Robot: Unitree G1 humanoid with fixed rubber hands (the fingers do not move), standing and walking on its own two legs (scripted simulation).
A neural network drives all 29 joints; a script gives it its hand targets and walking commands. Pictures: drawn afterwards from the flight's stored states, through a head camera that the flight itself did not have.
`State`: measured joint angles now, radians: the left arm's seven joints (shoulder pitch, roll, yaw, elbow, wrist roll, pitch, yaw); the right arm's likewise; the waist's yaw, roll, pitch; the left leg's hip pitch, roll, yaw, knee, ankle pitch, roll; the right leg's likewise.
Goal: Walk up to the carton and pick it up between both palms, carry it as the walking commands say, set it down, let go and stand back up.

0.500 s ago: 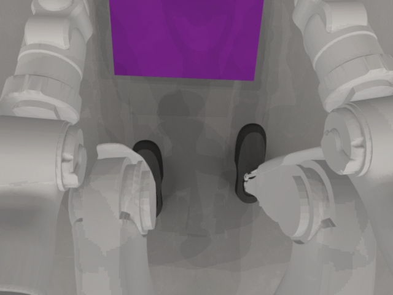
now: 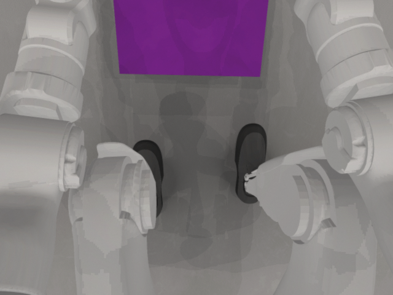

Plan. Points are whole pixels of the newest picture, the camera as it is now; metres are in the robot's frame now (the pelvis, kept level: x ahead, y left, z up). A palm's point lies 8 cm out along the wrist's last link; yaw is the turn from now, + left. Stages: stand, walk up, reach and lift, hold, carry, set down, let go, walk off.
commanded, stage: reach and lift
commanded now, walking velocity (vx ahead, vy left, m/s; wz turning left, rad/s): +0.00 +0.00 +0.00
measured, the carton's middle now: (190, 8) +0.51 +0.03 -0.29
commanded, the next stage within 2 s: none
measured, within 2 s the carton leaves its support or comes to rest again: leaves its support in 0.04 s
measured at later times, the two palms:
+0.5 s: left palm out of the picture +0.53 +0.18 -0.16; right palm out of the picture +0.56 -0.12 -0.13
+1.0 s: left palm out of the picture +0.51 +0.17 -0.10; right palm out of the picture +0.53 -0.13 -0.08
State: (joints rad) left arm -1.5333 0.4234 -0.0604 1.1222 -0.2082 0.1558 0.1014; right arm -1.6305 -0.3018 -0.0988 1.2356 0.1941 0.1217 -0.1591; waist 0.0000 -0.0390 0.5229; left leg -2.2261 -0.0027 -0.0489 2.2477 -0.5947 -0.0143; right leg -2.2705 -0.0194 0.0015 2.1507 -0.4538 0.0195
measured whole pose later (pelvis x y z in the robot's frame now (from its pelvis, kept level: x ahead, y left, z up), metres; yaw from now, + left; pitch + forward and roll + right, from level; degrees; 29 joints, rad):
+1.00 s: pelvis -0.03 +0.00 +0.03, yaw +1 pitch +23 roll -2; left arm -1.44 0.31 0.01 0.90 -0.21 0.38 0.34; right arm -1.46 -0.24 -0.13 0.94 0.19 0.30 -0.38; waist 0.00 -0.04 0.53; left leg -2.02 -0.02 -0.05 2.17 -0.55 -0.01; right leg -2.05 -0.02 0.01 2.08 -0.43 0.04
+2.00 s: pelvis -0.04 +0.00 +0.12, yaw +2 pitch +15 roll -1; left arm -1.28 0.22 0.06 0.76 -0.19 0.46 0.41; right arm -1.32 -0.21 -0.15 0.86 0.19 0.40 -0.43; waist 0.00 -0.03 0.52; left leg -1.62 -0.02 -0.04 1.90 -0.53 -0.01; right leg -1.64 -0.02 0.01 1.82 -0.43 0.03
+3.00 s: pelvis -0.04 +0.00 +0.23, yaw +3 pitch +6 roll -1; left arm -1.15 0.15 0.08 0.75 -0.17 0.46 0.42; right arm -1.19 -0.17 -0.15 0.86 0.19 0.43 -0.45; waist 0.00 -0.02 0.52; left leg -1.17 -0.03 -0.05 1.49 -0.43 -0.01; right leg -1.18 -0.02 0.01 1.43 -0.35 0.03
